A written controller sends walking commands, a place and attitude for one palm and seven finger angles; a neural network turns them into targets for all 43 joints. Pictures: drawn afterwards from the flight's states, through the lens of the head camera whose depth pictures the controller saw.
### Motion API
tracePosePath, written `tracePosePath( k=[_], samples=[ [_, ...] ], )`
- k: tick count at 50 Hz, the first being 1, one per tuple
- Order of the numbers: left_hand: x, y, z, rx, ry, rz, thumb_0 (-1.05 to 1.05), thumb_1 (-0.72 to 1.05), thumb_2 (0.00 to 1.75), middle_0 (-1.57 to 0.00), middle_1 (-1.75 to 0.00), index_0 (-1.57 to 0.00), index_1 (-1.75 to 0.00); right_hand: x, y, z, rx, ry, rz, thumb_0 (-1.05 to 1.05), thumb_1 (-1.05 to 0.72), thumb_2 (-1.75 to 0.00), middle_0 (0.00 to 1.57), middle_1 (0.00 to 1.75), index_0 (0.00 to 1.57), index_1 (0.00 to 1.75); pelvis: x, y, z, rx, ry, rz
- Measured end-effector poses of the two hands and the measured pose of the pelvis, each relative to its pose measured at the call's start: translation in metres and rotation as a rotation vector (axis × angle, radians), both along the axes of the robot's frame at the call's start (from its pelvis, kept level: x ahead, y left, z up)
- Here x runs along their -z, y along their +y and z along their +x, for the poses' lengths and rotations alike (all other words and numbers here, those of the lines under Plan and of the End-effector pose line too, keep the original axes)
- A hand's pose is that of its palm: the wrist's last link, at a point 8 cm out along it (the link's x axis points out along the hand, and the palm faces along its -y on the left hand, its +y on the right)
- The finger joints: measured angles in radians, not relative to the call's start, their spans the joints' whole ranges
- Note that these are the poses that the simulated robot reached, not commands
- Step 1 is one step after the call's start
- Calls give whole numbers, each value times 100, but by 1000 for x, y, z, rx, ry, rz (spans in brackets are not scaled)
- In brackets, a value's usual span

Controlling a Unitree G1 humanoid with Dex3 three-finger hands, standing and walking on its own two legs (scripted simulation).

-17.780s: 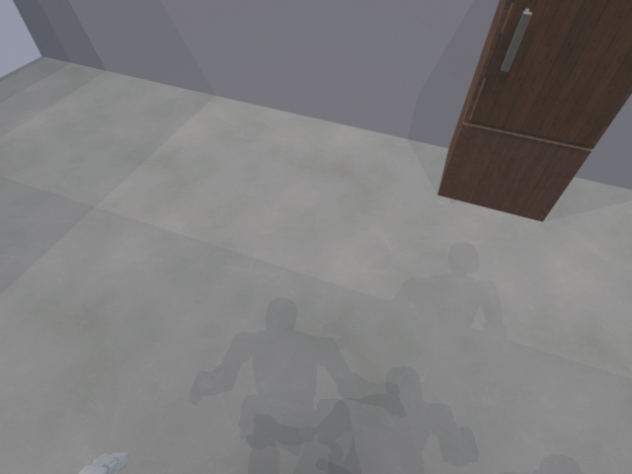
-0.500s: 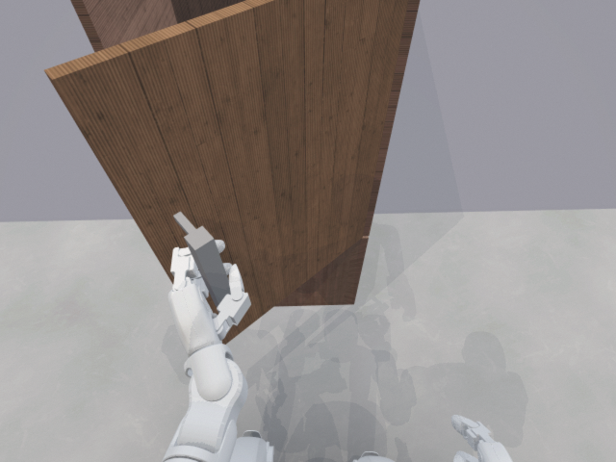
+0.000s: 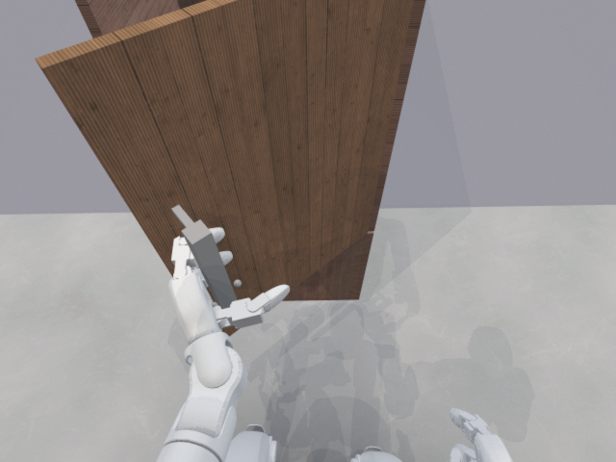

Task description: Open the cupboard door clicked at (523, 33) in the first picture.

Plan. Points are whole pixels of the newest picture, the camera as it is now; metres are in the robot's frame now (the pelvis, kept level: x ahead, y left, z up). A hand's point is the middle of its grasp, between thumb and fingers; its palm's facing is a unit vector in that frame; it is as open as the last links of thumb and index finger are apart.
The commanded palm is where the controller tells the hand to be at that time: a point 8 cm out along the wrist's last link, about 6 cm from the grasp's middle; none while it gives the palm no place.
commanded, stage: open thumb and fingers to let go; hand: left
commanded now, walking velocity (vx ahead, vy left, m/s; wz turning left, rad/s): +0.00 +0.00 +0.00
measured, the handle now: (205, 260) +0.36 +0.16 +0.05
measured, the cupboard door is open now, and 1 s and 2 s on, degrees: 40 43 43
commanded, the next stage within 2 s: slide the hand sideways off the handle in 0.34 s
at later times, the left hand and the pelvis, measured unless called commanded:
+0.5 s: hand (237, 293) +0.32 +0.11 +0.04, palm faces +0.35 -0.94 -0.02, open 14.5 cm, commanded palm +0.28 +0.15 +0.04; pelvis -0.01 +0.02 +0.00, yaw +0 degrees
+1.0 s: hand (226, 331) +0.27 +0.12 +0.04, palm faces -0.02 -1.00 +0.01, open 16.0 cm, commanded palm +0.24 +0.19 +0.04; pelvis -0.01 +0.03 +0.00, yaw -2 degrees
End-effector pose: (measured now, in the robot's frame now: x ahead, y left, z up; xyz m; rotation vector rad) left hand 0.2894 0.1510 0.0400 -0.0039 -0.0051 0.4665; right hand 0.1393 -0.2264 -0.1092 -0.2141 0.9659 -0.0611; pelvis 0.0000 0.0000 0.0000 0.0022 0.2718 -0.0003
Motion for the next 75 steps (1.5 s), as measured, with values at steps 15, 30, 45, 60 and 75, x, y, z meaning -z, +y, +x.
tracePosePath(
  k=[15, 30, 45, 60, 75],
  samples=[
    [0, 1, -3, 31, 1, 9, -1, -48, 30, -38, -87, -37, -88, -1, 10, -2, -2, -8, -5, 1, -91, -90, 20, 30, 20, 30, 1, 10, -3, 0, -4, -11],
    [2, 14, -16, 441, -18, 93, -1, -50, 30, -32, -50, -26, -50, -9, 23, -2, -1, -72, 0, 1, -90, -90, 21, 30, 20, 30, 4, 19, -15, -9, -27, -27],
    [2, 9, -26, 513, -21, -14, -1, -50, 30, -21, -37, -22, -35, -15, 26, -13, 37, -97, 9, 1, -90, -90, 21, 30, 20, 30, 5, 31, -16, 27, -27, -20],
    [2, 41, -64, 459, 1, 10, -1, -50, 30, -20, -33, -20, -33, -17, 24, 17, 11, -157, 5, 1, -90, -90, 21, 30, 20, 30, 9, 23, -7, 15, -15, -25],
    [-1, 71, -96, 407, 33, 25, -1, -50, 30, -17, -31, -17, -31, -18, 9, 31, 13, -212, -22, 1, -90, -90, 21, 30, 20, 30, 15, 11, -2, 3, 0, -26]
  ],
)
